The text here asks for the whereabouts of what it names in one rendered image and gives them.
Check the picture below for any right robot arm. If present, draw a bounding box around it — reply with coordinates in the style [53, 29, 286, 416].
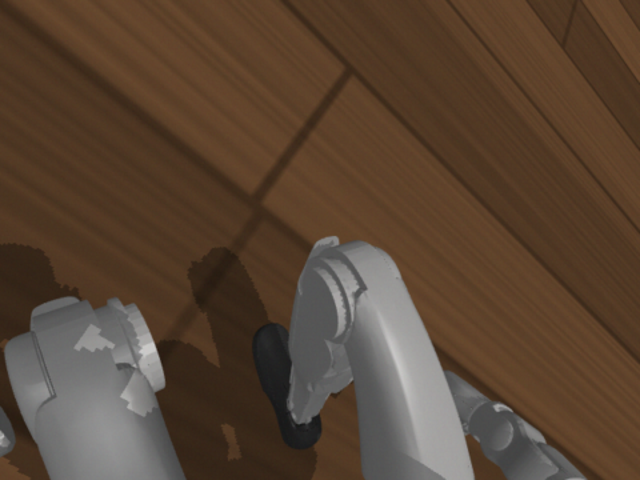
[468, 401, 587, 480]

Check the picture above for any right robot foot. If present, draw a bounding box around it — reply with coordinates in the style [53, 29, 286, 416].
[252, 323, 322, 449]

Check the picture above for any left robot arm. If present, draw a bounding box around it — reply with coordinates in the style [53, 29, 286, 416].
[0, 406, 16, 457]

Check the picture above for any right robot hand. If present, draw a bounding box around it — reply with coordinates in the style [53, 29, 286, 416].
[443, 370, 491, 435]

